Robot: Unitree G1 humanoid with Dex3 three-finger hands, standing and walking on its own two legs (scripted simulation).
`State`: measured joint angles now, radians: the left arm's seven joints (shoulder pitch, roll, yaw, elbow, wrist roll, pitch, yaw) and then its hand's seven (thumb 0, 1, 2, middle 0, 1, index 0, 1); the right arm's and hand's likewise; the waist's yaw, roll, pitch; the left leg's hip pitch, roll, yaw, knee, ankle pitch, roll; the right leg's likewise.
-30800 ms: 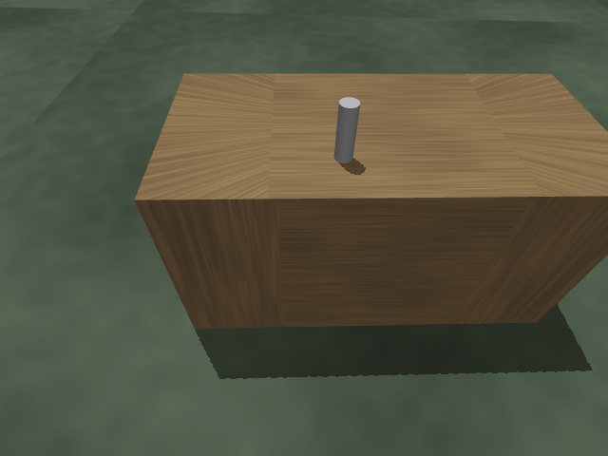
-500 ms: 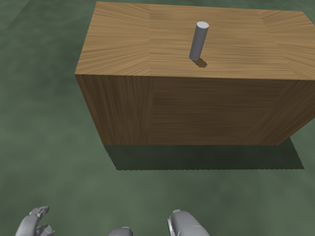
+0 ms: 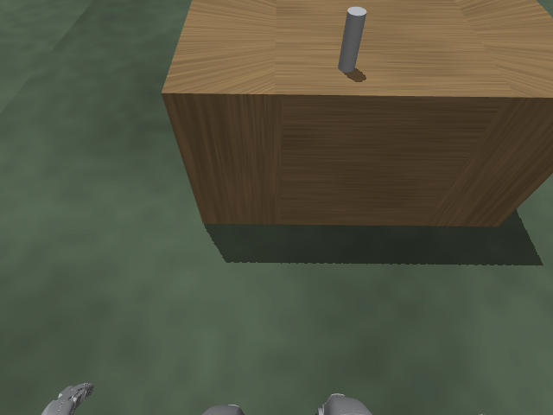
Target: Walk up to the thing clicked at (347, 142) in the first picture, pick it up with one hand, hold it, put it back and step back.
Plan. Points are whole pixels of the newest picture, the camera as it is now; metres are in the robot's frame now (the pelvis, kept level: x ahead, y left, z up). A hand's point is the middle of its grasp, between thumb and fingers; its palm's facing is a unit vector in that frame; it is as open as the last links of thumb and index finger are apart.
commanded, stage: step back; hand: right
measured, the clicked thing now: (351, 41) +1.00 -0.19 -0.02
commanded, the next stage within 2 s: stand in 1.30 s
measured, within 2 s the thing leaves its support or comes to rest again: neither
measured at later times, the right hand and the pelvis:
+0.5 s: hand out of the picture -0.07 -0.30 -0.13, palm faces +0.03 +0.91 -0.40, open 7.4 cm; pelvis -0.13 -0.01 +0.01, yaw -4 degrees
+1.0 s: hand out of the picture -0.05 -0.28 -0.14, palm faces -0.01 +0.93 -0.37, open 7.4 cm; pelvis -0.11 -0.02 +0.01, yaw -1 degrees
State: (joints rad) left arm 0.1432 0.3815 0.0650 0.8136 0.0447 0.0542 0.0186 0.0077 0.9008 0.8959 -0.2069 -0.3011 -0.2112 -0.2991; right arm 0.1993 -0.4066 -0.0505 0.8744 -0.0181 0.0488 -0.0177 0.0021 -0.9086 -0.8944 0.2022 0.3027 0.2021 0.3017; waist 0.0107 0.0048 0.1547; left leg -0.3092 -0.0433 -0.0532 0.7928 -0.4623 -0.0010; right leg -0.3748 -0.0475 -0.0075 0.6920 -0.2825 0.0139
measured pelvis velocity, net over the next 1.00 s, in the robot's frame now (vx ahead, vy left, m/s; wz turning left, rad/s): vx -0.11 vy -0.02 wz -0.02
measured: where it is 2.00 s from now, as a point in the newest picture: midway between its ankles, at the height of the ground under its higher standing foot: outside the picture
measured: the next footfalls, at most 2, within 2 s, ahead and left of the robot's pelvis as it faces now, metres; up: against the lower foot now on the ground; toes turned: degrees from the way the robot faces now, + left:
left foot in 0.02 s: -0.03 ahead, +0.11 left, +0.00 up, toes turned +0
right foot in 0.34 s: -0.08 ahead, -0.14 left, +0.00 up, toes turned -3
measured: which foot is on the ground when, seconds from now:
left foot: up 0.00-0.00, down 0.02-1.00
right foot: down 0.00-0.04, up 0.06-0.32, down 0.34-1.00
